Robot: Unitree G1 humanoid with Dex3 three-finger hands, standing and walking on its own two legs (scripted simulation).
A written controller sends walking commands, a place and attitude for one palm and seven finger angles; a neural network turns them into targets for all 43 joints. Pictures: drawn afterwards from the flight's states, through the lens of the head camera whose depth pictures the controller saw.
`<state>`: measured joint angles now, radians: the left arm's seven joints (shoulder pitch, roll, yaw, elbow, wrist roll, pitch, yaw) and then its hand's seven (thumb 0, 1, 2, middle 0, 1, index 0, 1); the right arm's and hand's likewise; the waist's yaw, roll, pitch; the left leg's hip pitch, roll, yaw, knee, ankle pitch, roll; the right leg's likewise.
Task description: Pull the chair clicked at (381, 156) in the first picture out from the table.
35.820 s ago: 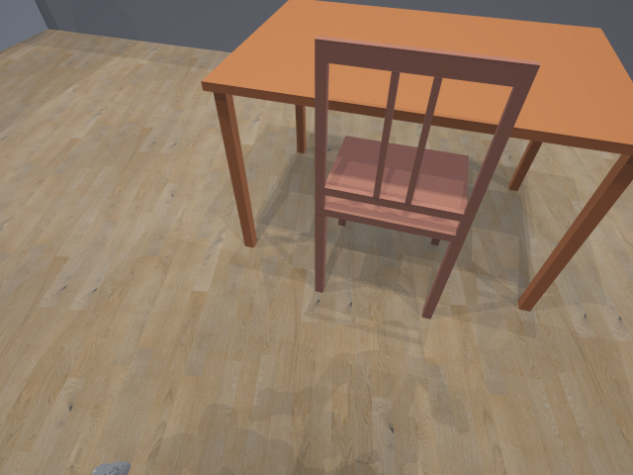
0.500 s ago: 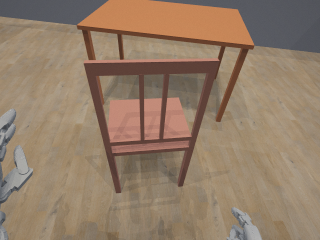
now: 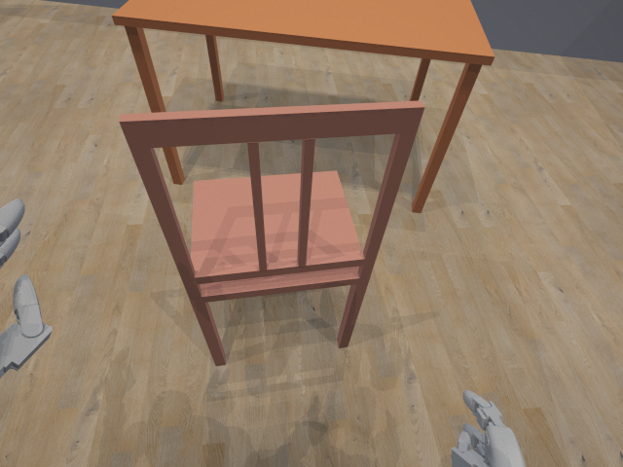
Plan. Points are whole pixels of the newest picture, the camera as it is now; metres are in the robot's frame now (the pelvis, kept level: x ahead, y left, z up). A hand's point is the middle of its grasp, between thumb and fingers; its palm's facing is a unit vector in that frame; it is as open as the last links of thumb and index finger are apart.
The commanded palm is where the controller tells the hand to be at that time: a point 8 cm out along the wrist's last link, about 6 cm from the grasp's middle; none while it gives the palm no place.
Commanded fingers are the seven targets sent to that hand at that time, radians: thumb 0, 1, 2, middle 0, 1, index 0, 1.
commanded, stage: stop stepping back and stand still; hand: left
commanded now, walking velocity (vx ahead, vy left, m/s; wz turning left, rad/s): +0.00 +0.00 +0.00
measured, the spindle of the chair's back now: (258, 215) +0.55 +0.13 -0.07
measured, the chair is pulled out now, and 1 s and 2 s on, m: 0.62 0.62 0.62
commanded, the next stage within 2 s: let the arm hang, fingers relaxed in 0.36 s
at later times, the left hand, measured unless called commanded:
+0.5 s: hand (52, 344) +0.20 +0.26 +0.12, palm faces +0.34 -0.81 -0.49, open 7.4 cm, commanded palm none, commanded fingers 0.00 0.90 0.90 -0.20 -0.30 -0.20 -0.30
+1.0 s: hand out of the picture -0.08 +0.20 -0.17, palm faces +0.04 -0.97 -0.25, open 7.2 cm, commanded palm none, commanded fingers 0.00 0.90 0.90 -0.20 -0.30 -0.20 -0.30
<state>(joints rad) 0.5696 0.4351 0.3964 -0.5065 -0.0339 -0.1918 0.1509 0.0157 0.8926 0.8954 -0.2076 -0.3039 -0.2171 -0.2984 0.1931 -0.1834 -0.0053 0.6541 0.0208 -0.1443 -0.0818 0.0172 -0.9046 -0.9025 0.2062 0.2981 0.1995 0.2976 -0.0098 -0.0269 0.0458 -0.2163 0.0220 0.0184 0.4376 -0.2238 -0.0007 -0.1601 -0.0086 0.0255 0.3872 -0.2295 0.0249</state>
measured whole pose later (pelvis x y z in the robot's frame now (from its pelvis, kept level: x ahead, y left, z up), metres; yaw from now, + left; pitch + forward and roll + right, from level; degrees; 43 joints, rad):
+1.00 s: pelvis -0.03 +0.00 +0.00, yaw +3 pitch +0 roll -1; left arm 0.40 0.23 -0.01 0.99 0.01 0.03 0.02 0.00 0.95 0.90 -0.20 -0.30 -0.21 -0.30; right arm 0.36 -0.19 -0.01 0.97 -0.02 0.03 -0.01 0.01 -0.92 -0.90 0.20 0.30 0.20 0.30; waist 0.00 0.02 0.08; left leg -0.29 0.00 -0.03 0.49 -0.20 0.00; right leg -0.22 -0.03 -0.03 0.46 -0.24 0.01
